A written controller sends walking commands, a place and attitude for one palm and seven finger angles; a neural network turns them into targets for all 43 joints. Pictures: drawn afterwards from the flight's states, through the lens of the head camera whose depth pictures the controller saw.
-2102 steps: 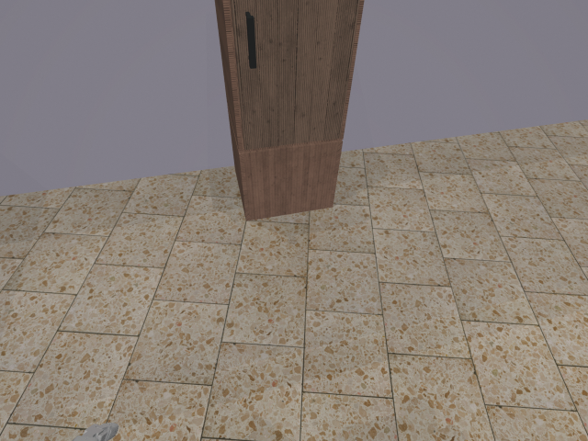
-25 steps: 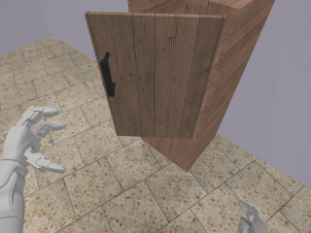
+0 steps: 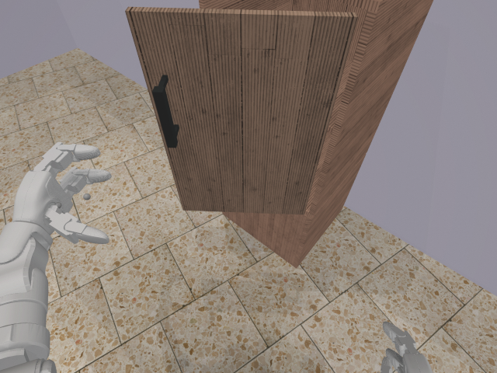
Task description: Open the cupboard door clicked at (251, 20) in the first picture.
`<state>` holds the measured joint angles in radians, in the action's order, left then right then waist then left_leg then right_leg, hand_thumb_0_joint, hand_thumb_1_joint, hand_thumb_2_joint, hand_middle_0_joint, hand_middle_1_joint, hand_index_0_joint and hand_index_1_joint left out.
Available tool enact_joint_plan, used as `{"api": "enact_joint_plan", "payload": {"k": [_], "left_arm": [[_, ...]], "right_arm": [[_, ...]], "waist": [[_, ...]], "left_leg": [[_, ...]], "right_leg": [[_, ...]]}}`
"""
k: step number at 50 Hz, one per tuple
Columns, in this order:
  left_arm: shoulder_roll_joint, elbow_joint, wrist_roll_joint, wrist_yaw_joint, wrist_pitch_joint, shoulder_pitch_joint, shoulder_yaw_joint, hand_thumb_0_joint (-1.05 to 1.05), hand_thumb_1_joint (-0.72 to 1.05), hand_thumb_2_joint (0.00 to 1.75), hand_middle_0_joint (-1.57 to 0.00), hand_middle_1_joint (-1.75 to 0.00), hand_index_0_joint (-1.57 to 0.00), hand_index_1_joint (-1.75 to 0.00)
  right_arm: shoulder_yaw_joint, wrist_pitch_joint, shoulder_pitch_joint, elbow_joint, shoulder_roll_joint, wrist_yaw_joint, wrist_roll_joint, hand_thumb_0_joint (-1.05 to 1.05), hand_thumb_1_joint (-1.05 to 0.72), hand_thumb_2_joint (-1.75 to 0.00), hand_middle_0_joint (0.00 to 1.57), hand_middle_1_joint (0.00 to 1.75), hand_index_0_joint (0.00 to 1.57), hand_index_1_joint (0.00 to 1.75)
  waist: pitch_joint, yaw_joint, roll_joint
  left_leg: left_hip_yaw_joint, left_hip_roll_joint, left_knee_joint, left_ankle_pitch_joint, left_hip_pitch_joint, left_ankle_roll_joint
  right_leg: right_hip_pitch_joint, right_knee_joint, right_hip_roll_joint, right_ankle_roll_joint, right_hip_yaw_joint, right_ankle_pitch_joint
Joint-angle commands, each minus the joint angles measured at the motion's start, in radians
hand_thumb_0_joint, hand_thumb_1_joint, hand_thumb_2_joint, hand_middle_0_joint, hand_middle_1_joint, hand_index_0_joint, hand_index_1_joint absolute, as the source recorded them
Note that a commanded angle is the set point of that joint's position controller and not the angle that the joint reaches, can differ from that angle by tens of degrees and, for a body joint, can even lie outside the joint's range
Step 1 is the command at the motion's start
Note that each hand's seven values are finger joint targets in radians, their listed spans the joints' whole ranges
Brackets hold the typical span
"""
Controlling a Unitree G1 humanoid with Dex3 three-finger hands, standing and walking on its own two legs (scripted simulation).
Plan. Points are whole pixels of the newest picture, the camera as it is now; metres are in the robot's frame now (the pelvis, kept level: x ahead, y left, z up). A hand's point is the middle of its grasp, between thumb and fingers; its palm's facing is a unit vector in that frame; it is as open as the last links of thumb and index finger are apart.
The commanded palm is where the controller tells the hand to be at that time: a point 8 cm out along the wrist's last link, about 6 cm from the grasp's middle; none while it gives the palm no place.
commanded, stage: move the hooked fingers beside the handle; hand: left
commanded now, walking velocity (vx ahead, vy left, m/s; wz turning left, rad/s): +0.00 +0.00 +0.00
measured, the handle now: (168, 113) +0.58 +0.21 +0.08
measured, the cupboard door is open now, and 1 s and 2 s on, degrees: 38 38 38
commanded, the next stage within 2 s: none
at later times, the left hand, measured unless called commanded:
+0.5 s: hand (105, 164) +0.41 +0.27 +0.10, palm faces +0.01 -1.00 -0.01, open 14.0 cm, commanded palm +0.40 +0.32 +0.09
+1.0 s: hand (126, 132) +0.50 +0.26 +0.10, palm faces +0.00 -1.00 +0.01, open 14.0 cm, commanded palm +0.48 +0.31 +0.09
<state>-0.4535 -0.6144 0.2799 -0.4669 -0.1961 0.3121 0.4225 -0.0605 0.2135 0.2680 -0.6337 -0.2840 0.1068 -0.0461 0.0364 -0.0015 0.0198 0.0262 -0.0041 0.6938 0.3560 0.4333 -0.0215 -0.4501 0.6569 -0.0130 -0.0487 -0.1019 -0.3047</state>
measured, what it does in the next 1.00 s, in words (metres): stands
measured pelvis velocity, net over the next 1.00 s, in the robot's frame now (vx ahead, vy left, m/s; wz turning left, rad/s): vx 0.01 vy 0.03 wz -0.04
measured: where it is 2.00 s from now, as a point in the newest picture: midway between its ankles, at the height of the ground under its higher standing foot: outside the picture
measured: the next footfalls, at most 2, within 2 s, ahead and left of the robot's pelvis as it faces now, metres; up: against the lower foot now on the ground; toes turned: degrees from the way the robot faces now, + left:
none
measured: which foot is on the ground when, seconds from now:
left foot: down 0.00-1.00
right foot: down 0.00-1.00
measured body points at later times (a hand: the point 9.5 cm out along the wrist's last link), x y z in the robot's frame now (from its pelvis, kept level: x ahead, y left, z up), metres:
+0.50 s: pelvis +0.00 +0.01 -0.01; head +0.06 +0.02 +0.44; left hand +0.40 +0.32 +0.10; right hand +0.08 -0.26 -0.11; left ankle +0.00 +0.10 -0.72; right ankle +0.02 -0.09 -0.72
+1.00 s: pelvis +0.01 +0.03 -0.01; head +0.11 +0.05 +0.42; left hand +0.49 +0.32 +0.10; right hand +0.01 -0.25 -0.12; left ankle +0.00 +0.10 -0.72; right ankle +0.02 -0.09 -0.72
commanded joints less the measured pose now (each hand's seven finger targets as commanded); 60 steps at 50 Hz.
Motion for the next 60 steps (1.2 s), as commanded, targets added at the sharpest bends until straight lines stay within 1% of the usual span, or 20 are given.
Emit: {"api": "enact_joint_plan", "payload": {"k": [1, 4, 7, 8, 14, 17, 22, 26, 30, 33, 37, 41, 43, 44, 45, 48, 49, 54, 58, 60], "left_arm": [[-0.31, 0.122, 0.032, 0.002, -0.069, 0.332, 0.1, 0.0, -0.5, 0.3, -0.3, -1.2, -0.3, -1.2], [-0.301, 0.085, 0.024, 0.002, -0.062, 0.346, 0.085, 0.0, -0.5, 0.3, -0.3, -1.2, -0.3, -1.2], [-0.328, 0.093, 0.011, 0.014, -0.071, 0.335, 0.109, 0.0, -0.5, 0.3, -0.3, -1.2, -0.3, -1.2], [-0.356, 0.089, 0.012, 0.017, -0.076, 0.355, 0.13, 0.0, -0.5, 0.3, -0.3, -1.2, -0.3, -1.2], [-0.353, 0.032, 0.005, 0.017, -0.115, 0.485, 0.109, 0.0, -0.5, 0.3, -0.3, -1.2, -0.3, -1.2], [-0.347, 0.015, -0.015, 0.015, -0.132, 0.556, 0.08, 0.0, -0.5, 0.3, -0.3, -1.2, -0.3, -1.2], [-0.335, -0.086, -0.031, 0.014, -0.13, 0.647, 0.045, 0.0, -0.5, 0.3, -0.3, -1.2, -0.3, -1.2], [-0.378, -0.195, -0.043, 0.028, -0.137, 0.735, 0.064, 0.0, -0.5, 0.3, -0.3, -1.2, -0.3, -1.2], [-0.433, -0.223, -0.079, 0.049, -0.161, 0.775, 0.09, 0.0, -0.5, 0.3, -0.3, -1.2, -0.3, -1.2], [-0.441, -0.25, -0.085, 0.054, -0.178, 0.792, 0.095, 0.0, -0.5, 0.3, -0.3, -1.2, -0.3, -1.2], [-0.421, -0.298, -0.094, 0.047, -0.181, 0.883, 0.061, 0.0, -0.5, 0.3, -0.3, -1.2, -0.3, -1.2], [-0.446, -0.328, -0.115, 0.049, -0.181, 0.948, 0.057, 0.0, -0.5, 0.3, -0.3, -1.2, -0.3, -1.2], [-0.475, -0.322, -0.11, 0.054, -0.188, 0.949, 0.09, 0.0, -0.5, 0.3, -0.3, -1.2, -0.3, -1.2], [-0.466, -0.308, -0.113, 0.053, -0.193, 0.956, 0.079, 0.0, -0.5, 0.3, -0.3, -1.2, -0.3, -1.2], [-0.443, -0.312, -0.107, 0.054, -0.193, 0.955, 0.07, 0.0, -0.5, 0.3, -0.3, -1.2, -0.3, -1.2], [-0.443, -0.391, -0.114, 0.058, -0.178, 0.97, 0.063, 0.0, -0.5, 0.3, -0.3, -1.2, -0.3, -1.2], [-0.481, -0.408, -0.124, 0.062, -0.17, 0.98, 0.085, 0.0, -0.5, 0.3, -0.3, -1.2, -0.3, -1.2], [-0.532, -0.379, -0.162, 0.083, -0.177, 1.061, 0.089, 0.0, -0.5, 0.3, -0.3, -1.2, -0.3, -1.2], [-0.549, -0.387, -0.159, 0.085, -0.197, 1.08, 0.108, 0.0, -0.5, 0.3, -0.3, -1.2, -0.3, -1.2], [-0.544, -0.436, -0.165, 0.081, -0.184, 1.106, 0.094, 0.0, -0.5, 0.3, -0.3, -1.2, -0.3, -1.2]], "right_arm": [[0.06, 0.03, 0.011, 0.12, -0.146, 0.009, -0.006, 0.0, -0.9, -0.9, 0.2, 0.3, 0.2, 0.3], [0.062, 0.015, 0.024, 0.131, -0.149, -0.001, -0.005, 0.0, -0.9, -0.9, 0.2, 0.3, 0.2, 0.3], [0.068, 0.001, 0.038, 0.143, -0.15, -0.01, -0.004, 0.0, -0.9, -0.9, 0.2, 0.3, 0.2, 0.3], [0.069, -0.005, 0.046, 0.145, -0.155, -0.012, 0.0, 0.0, -0.9, -0.9, 0.2, 0.3, 0.2, 0.3], [0.073, -0.03, 0.08, 0.125, -0.16, -0.011, -0.002, 0.0, -0.9, -0.9, 0.2, 0.3, 0.2, 0.3], [0.076, -0.038, 0.096, 0.113, -0.161, -0.009, 0.0, 0.0, -0.9, -0.9, 0.2, 0.3, 0.2, 0.3], [0.074, -0.057, 0.125, 0.089, -0.165, -0.011, 0.002, 0.0, -0.9, -0.9, 0.2, 0.3, 0.2, 0.3], [0.071, -0.077, 0.145, 0.078, -0.174, -0.012, 0.005, 0.0, -0.9, -0.9, 0.2, 0.3, 0.2, 0.3], [0.075, -0.097, 0.174, 0.081, -0.177, -0.024, 0.015, 0.0, -0.9, -0.9, 0.2, 0.3, 0.2, 0.3], [0.077, -0.116, 0.194, 0.083, -0.179, -0.03, 0.02, 0.0, -0.9, -0.9, 0.2, 0.3, 0.2, 0.3], [0.075, -0.137, 0.209, 0.072, -0.182, -0.032, 0.02, 0.0, -0.9, -0.9, 0.2, 0.3, 0.2, 0.3], [0.078, -0.159, 0.243, 0.054, -0.191, -0.033, 0.026, 0.0, -0.9, -0.9, 0.2, 0.3, 0.2, 0.3], [0.083, -0.168, 0.261, 0.055, -0.195, -0.035, 0.032, 0.0, -0.9, -0.9, 0.2, 0.3, 0.2, 0.3], [0.082, -0.174, 0.262, 0.055, -0.192, -0.037, 0.031, 0.0, -0.9, -0.9, 0.2, 0.3, 0.2, 0.3], [0.083, -0.179, 0.27, 0.05, -0.19, -0.04, 0.034, 0.0, -0.9, -0.9, 0.2, 0.3, 0.2, 0.3], [0.079, -0.198, 0.287, 0.041, -0.195, -0.042, 0.035, 0.0, -0.9, -0.9, 0.2, 0.3, 0.2, 0.3], [0.08, -0.205, 0.293, 0.038, -0.199, -0.041, 0.036, 0.0, -0.9, -0.9, 0.2, 0.3, 0.2, 0.3], [0.076, -0.228, 0.318, 0.048, -0.199, -0.048, 0.045, 0.0, -0.9, -0.9, 0.2, 0.3, 0.2, 0.3], [0.08, -0.246, 0.343, 0.046, -0.204, -0.052, 0.051, 0.0, -0.9, -0.9, 0.2, 0.3, 0.2, 0.3], [0.076, -0.255, 0.348, 0.034, -0.204, -0.052, 0.051, 0.0, -0.9, -0.9, 0.2, 0.3, 0.2, 0.3]], "waist": [[0.263, 0.016, 0.028], [0.276, 0.013, 0.028], [0.295, 0.005, 0.064], [0.304, 0.004, 0.036], [0.284, 0.044, 0.018], [0.312, 0.052, 0.084], [0.318, 0.073, 0.084], [0.307, 0.082, 0.031], [0.373, 0.074, 0.094], [0.41, 0.082, 0.056], [0.377, 0.113, 0.104], [0.406, 0.132, 0.12], [0.449, 0.123, 0.108], [0.477, 0.123, 0.154], [0.493, 0.126, 0.139], [0.417, 0.148, 0.093], [0.405, 0.146, 0.096], [0.463, 0.153, 0.173], [0.516, 0.166, 0.171], [0.486, 0.181, 0.172]], "left_leg": [[-0.041, 0.008, -0.084, -0.222, -0.033, -0.007], [-0.034, 0.009, -0.08, -0.238, -0.019, -0.008], [-0.029, 0.009, -0.078, -0.259, -0.015, -0.007], [-0.033, 0.007, -0.073, -0.271, -0.014, -0.008], [-0.031, 0.001, -0.071, -0.232, 0.003, -0.013], [-0.039, 0.001, -0.068, -0.223, -0.024, -0.011], [-0.052, -0.003, -0.056, -0.232, -0.03, -0.008], [-0.058, -0.006, -0.049, -0.207, 0.021, -0.007], [-0.061, -0.007, -0.028, -0.273, -0.005, -0.001], [-0.061, -0.013, -0.008, -0.333, -0.006, -0.002], [-0.062, -0.017, -0.003, -0.309, 0.002, 0.001], [-0.084, -0.025, 0.013, -0.359, -0.034, 0.01], [-0.089, -0.028, 0.024, -0.409, -0.055, 0.014], [-0.086, -0.03, 0.026, -0.442, -0.082, 0.019], [-0.09, -0.031, 0.032, -0.466, -0.096, 0.022], [-0.09, -0.034, 0.037, -0.454, -0.042, 0.015], [-0.085, -0.035, 0.035, -0.435, -0.019, 0.012], [-0.09, -0.034, 0.05, -0.466, -0.039, 0.018], [-0.098, -0.041, 0.075, -0.534, -0.071, 0.022], [-0.094, -0.042, 0.078, -0.497, -0.047, 0.02]], "right_leg": [[0.154, -0.07, 0.02, 0.023, 0.102, 0.229], [0.161, -0.059, 0.019, 0.024, 0.105, 0.258], [0.163, -0.052, 0.018, 0.022, 0.105, 0.277], [0.175, -0.043, 0.013, 0.02, 0.103, 0.29], [0.131, -0.047, 0.004, 0.026, 0.109, 0.254], [0.096, -0.044, 0.004, 0.021, 0.103, 0.221], [0.047, -0.037, 0.0, 0.018, 0.092, 0.214], [0.034, -0.024, -0.001, 0.021, 0.089, 0.195], [0.023, 0.002, -0.003, 0.018, 0.088, 0.231], [0.028, 0.02, -0.011, 0.02, 0.085, 0.276], [-0.032, 0.017, -0.011, 0.024, 0.084, 0.249], [-0.083, 0.027, -0.016, 0.022, 0.074, 0.24], [-0.073, 0.037, -0.021, 0.02, 0.071, 0.261], [-0.08, 0.038, -0.021, 0.022, 0.073, 0.27], [-0.082, 0.038, -0.023, 0.024, 0.069, 0.278], [-0.112, 0.036, -0.028, 0.025, 0.065, 0.277], [-0.11, 0.036, -0.027, 0.027, 0.067, 0.275], [-0.119, 0.05, -0.028, 0.024, 0.071, 0.285], [-0.126, 0.06, -0.035, 0.023, 0.069, 0.317], [-0.148, 0.054, -0.036, 0.028, 0.07, 0.298]]}}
